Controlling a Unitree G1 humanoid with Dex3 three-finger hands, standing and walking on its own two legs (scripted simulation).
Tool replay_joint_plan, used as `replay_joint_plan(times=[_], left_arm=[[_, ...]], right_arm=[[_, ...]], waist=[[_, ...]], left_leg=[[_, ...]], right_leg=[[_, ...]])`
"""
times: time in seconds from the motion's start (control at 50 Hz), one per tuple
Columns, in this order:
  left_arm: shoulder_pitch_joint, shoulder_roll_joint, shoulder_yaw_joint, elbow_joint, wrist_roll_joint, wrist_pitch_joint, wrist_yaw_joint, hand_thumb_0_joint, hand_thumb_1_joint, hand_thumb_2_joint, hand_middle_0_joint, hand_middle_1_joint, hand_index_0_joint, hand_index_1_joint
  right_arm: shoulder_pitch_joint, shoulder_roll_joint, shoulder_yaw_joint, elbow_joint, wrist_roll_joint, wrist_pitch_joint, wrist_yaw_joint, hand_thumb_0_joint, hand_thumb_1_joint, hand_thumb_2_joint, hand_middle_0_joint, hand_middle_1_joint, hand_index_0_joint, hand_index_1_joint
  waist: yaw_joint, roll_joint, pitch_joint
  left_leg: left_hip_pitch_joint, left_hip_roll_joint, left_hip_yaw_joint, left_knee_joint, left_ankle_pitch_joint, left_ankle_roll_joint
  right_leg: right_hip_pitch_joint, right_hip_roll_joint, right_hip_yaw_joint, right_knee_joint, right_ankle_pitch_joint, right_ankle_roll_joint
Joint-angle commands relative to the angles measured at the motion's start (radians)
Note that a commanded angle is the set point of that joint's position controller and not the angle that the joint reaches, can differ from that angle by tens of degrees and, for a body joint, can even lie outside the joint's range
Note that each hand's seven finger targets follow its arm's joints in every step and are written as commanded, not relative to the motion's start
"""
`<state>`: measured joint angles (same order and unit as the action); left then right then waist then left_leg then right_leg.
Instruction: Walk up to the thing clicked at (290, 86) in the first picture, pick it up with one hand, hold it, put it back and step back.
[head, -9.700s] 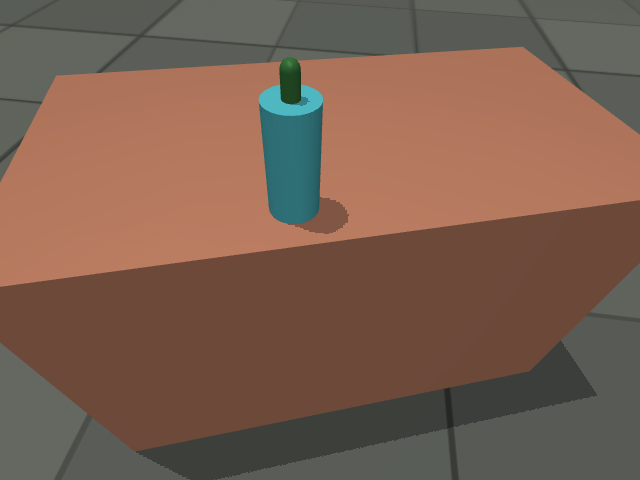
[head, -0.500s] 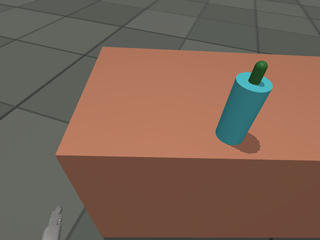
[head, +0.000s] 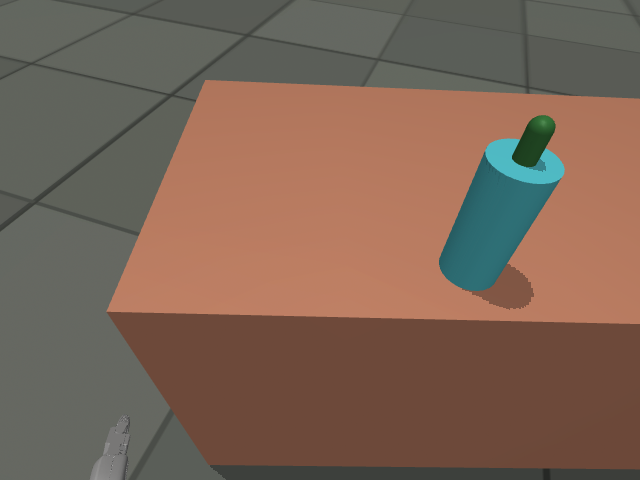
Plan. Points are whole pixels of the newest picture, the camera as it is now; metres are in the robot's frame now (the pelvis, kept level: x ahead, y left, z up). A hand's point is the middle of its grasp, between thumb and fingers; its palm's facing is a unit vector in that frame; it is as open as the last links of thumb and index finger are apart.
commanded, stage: go down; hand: right
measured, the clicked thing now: (499, 206) +0.43 -0.21 +0.15
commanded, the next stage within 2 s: approach in 1.34 s
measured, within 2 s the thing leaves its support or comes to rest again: neither
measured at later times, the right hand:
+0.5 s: hand out of the picture +0.32 -0.41 +0.20, palm faces +0.26 +0.97 +0.00, open 17.7 cm
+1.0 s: hand out of the picture +0.32 -0.41 +0.22, palm faces +0.25 +0.97 +0.00, open 17.6 cm
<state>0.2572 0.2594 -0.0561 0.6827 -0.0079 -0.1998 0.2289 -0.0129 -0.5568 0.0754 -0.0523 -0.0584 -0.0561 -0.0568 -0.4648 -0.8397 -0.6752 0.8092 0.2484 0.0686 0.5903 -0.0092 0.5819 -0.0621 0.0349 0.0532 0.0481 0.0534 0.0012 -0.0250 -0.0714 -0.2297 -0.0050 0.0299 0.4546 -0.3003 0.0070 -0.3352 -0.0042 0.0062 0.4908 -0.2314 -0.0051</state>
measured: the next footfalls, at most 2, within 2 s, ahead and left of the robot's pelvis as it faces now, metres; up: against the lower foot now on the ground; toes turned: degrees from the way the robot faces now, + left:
none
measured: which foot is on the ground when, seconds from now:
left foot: down 0.00-1.00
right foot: down 0.00-1.00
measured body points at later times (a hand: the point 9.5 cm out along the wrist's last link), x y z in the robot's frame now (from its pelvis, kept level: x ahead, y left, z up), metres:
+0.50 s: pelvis +0.00 -0.01 +0.00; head +0.02 -0.01 +0.45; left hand +0.15 +0.25 -0.08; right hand +0.30 -0.46 +0.21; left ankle -0.04 +0.11 -0.74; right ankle +0.01 -0.12 -0.74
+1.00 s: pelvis +0.00 -0.01 +0.00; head +0.01 +0.00 +0.45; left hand +0.15 +0.25 -0.08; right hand +0.30 -0.46 +0.22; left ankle -0.04 +0.11 -0.74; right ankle +0.01 -0.12 -0.74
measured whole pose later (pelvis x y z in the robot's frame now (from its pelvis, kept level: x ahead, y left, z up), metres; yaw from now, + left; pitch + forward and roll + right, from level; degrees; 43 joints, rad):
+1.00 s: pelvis +0.00 -0.01 +0.00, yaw +0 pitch +4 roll +1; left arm 0.26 0.28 -0.07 0.64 -0.02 -0.21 0.25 -0.01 -0.54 0.07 -0.05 -0.06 -0.06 -0.05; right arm -0.51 -0.88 -0.69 0.85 0.25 0.14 0.61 -0.01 0.59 -0.07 0.04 0.06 0.05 0.06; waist 0.01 -0.02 -0.08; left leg -0.24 0.00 0.03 0.46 -0.30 0.00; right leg -0.35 0.00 0.00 0.52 -0.25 -0.01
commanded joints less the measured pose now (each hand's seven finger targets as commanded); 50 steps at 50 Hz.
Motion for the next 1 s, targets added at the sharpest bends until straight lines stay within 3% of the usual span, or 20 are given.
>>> replay_joint_plan(times=[0.0,0.02,0.08,0.12,0.14,0.2,0.26,0.36,0.4,0.5,0.56,0.62,0.66,0.72,0.8,0.86,0.88,0.92,0.96,0.98], left_arm=[[-0.134,0.211,0.094,-0.203,-0.007,-0.068,0.028,0.000,-0.578,0.078,-0.051,-0.053,-0.046,-0.059],[-0.107,0.184,0.068,-0.197,-0.007,-0.062,0.030,0.000,-0.582,0.080,-0.052,-0.053,-0.046,-0.060],[-0.072,0.109,0.012,-0.120,-0.009,-0.046,0.022,0.000,-0.576,0.077,-0.051,-0.053,-0.046,-0.059],[-0.041,0.117,0.024,-0.085,-0.007,-0.036,0.020,0.000,-0.574,0.076,-0.050,-0.053,-0.045,-0.058],[-0.045,0.105,0.011,-0.106,-0.006,-0.034,0.015,0.000,-0.572,0.072,-0.050,-0.054,-0.046,-0.058],[-0.045,0.153,0.049,-0.131,-0.005,-0.030,0.015,0.000,-0.568,0.068,-0.051,-0.054,-0.048,-0.058],[-0.091,0.183,0.075,-0.159,-0.009,-0.043,0.021,0.000,-0.575,0.075,-0.050,-0.054,-0.046,-0.059],[-0.099,0.147,0.035,-0.142,-0.011,-0.048,0.025,0.000,-0.564,0.068,-0.050,-0.052,-0.048,-0.054],[-0.089,0.128,0.011,-0.142,-0.012,-0.044,0.025,0.000,-0.561,0.064,-0.049,-0.053,-0.048,-0.054],[-0.024,0.189,0.069,-0.149,-0.005,-0.043,0.030,0.000,-0.560,0.065,-0.048,-0.055,-0.048,-0.055],[-0.036,0.157,0.043,-0.152,-0.008,-0.048,0.028,0.000,-0.558,0.064,-0.049,-0.054,-0.048,-0.054],[-0.068,0.162,0.052,-0.158,-0.011,-0.054,0.029,0.000,-0.554,0.063,-0.046,-0.053,-0.047,-0.052],[-0.079,0.118,0.004,-0.136,-0.009,-0.049,0.026,0.000,-0.554,0.062,-0.046,-0.052,-0.047,-0.051],[-0.094,0.115,-0.005,-0.120,-0.006,-0.048,0.028,0.000,-0.554,0.062,-0.045,-0.053,-0.045,-0.052],[-0.100,0.190,0.049,-0.190,-0.007,-0.056,0.039,0.000,-0.550,0.056,-0.047,-0.055,-0.049,-0.053],[-0.047,0.201,0.069,-0.191,-0.013,-0.058,0.043,0.000,-0.557,0.063,-0.047,-0.055,-0.047,-0.055],[-0.043,0.176,0.044,-0.174,-0.012,-0.054,0.040,0.000,-0.554,0.061,-0.046,-0.053,-0.046,-0.053],[-0.012,0.161,0.044,-0.148,-0.010,-0.049,0.036,0.000,-0.557,0.063,-0.045,-0.050,-0.044,-0.051],[-0.010,0.110,-0.005,-0.135,-0.010,-0.044,0.026,0.000,-0.552,0.058,-0.046,-0.049,-0.046,-0.049],[0.004,0.112,-0.002,-0.141,-0.011,-0.041,0.025,0.000,-0.543,0.053,-0.044,-0.050,-0.047,-0.047]], right_arm=[[-0.410,-0.482,-0.100,-0.250,0.029,-0.083,0.000,0.000,0.594,-0.070,0.025,0.054,0.040,0.054],[-0.404,-0.481,-0.096,-0.235,0.022,-0.082,-0.002,0.000,0.572,-0.076,0.026,0.054,0.039,0.054],[-0.360,-0.462,-0.080,-0.171,0.015,-0.072,-0.002,0.000,0.559,-0.070,0.033,0.052,0.044,0.052],[-0.307,-0.456,-0.070,-0.131,0.011,-0.053,0.006,0.000,0.575,-0.069,0.031,0.053,0.042,0.053],[-0.302,-0.449,-0.062,-0.147,0.007,-0.047,0.013,0.000,0.565,-0.071,0.030,0.053,0.041,0.053],[-0.317,-0.451,-0.061,-0.176,0.023,-0.029,0.030,0.000,0.589,-0.072,0.026,0.056,0.039,0.056],[-0.373,-0.472,-0.083,-0.190,0.037,-0.038,0.033,0.000,0.601,-0.072,0.024,0.055,0.038,0.055],[-0.356,-0.456,-0.072,-0.182,0.030,-0.047,0.024,0.000,0.611,-0.079,0.021,0.060,0.037,0.060],[-0.327,-0.439,-0.070,-0.151,0.036,-0.035,0.027,0.000,0.606,-0.075,0.023,0.059,0.037,0.059],[-0.337,-0.442,-0.062,-0.199,0.030,-0.023,0.026,0.000,0.588,-0.072,0.027,0.056,0.039,0.056],[-0.357,-0.466,-0.087,-0.241,0.032,-0.030,0.015,0.000,0.584,-0.071,0.030,0.056,0.041,0.056],[-0.361,-0.493,-0.111,-0.222,0.034,-0.026,0.005,0.000,0.596,-0.059,0.036,0.054,0.046,0.054],[-0.372,-0.464,-0.088,-0.204,0.032,-0.018,0.007,0.000,0.611,-0.067,0.029,0.058,0.041,0.058],[-0.306,-0.426,-0.052,-0.151,0.021,0.001,0.025,0.000,0.599,-0.063,0.032,0.056,0.042,0.055],[-0.379,-0.456,-0.067,-0.208,0.036,0.003,0.040,0.000,0.602,-0.067,0.030,0.058,0.041,0.057],[-0.405,-0.482,-0.081,-0.225,0.038,0.003,0.034,0.000,0.559,-0.064,0.038,0.052,0.045,0.052],[-0.381,-0.488,-0.084,-0.196,0.033,0.006,0.027,0.000,0.555,-0.058,0.043,0.051,0.049,0.051],[-0.337,-0.494,-0.096,-0.153,0.024,0.015,0.019,0.000,0.571,-0.063,0.039,0.054,0.047,0.053],[-0.318,-0.476,-0.079,-0.139,0.017,0.021,0.025,0.000,0.597,-0.067,0.035,0.058,0.046,0.058],[-0.302,-0.485,-0.083,-0.135,0.017,0.025,0.030,0.000,0.610,-0.061,0.035,0.057,0.045,0.057]], waist=[[0.001,-0.063,-0.300],[-0.004,-0.066,-0.312],[-0.024,-0.109,-0.226],[-0.023,-0.130,-0.186],[-0.018,-0.158,-0.199],[-0.005,-0.173,-0.234],[0.006,-0.128,-0.238],[-0.015,-0.137,-0.226],[-0.022,-0.141,-0.234],[0.002,-0.147,-0.261],[-0.010,-0.164,-0.249],[-0.017,-0.133,-0.214],[-0.019,-0.159,-0.202],[-0.021,-0.153,-0.175],[0.005,-0.132,-0.294],[0.006,-0.119,-0.299],[-0.003,-0.108,-0.243],[-0.011,-0.096,-0.173],[-0.021,-0.118,-0.151],[-0.018,-0.121,-0.155]], left_leg=[[-0.012,-0.002,-0.003,-0.026,0.389,-0.006],[-0.008,0.000,-0.001,-0.020,0.421,-0.009],[-0.021,0.000,-0.003,-0.032,0.357,0.000],[-0.032,-0.002,-0.004,-0.041,0.301,0.007],[-0.033,-0.001,-0.007,-0.041,0.301,0.010],[-0.048,-0.015,0.006,-0.039,0.313,0.016],[-0.036,-0.015,0.006,-0.039,0.324,0.012],[-0.049,-0.018,0.008,-0.037,0.254,0.021],[-0.041,-0.018,0.011,-0.036,0.274,0.022],[-0.052,-0.017,0.007,-0.039,0.280,0.020],[-0.043,-0.015,0.008,-0.043,0.262,0.022],[-0.030,-0.014,0.005,-0.042,0.268,0.020],[-0.040,-0.016,0.007,-0.040,0.254,0.024],[-0.047,-0.019,0.007,-0.044,0.231,0.027],[-0.027,-0.017,0.006,-0.033,0.305,0.021],[-0.039,-0.017,0.009,-0.031,0.333,0.015],[-0.036,-0.013,0.004,-0.038,0.315,0.014],[-0.035,-0.011,0.006,-0.047,0.273,0.013],[-0.040,-0.009,0.002,-0.049,0.235,0.016],[-0.031,-0.008,-0.002,-0.053,0.242,0.017]], right_leg=[[0.256,0.011,0.016,0.004,0.356,-0.040],[0.268,0.013,0.017,0.009,0.394,-0.042],[0.203,0.015,0.012,-0.003,0.334,-0.038],[0.168,0.014,0.008,-0.021,0.275,-0.032],[0.174,0.016,0.006,-0.025,0.276,-0.031],[0.221,0.000,0.017,-0.015,0.353,-0.021],[0.212,0.000,0.019,-0.008,0.340,-0.028],[0.198,-0.006,0.024,-0.019,0.276,-0.022],[0.200,-0.007,0.025,-0.014,0.318,-0.020],[0.233,-0.004,0.018,-0.013,0.311,-0.021],[0.224,-0.001,0.018,-0.023,0.274,-0.020],[0.180,0.001,0.016,-0.021,0.262,-0.024],[0.176,-0.004,0.020,-0.024,0.268,-0.019],[0.154,-0.007,0.020,-0.030,0.252,-0.018],[0.238,-0.005,0.025,-0.011,0.329,-0.022],[0.276,-0.003,0.023,-0.001,0.368,-0.027],[0.226,0.004,0.016,-0.004,0.322,-0.029],[0.160,0.009,0.013,-0.023,0.251,-0.033],[0.138,0.008,0.011,-0.034,0.215,-0.029],[0.126,0.011,0.007,-0.033,0.219,-0.029]])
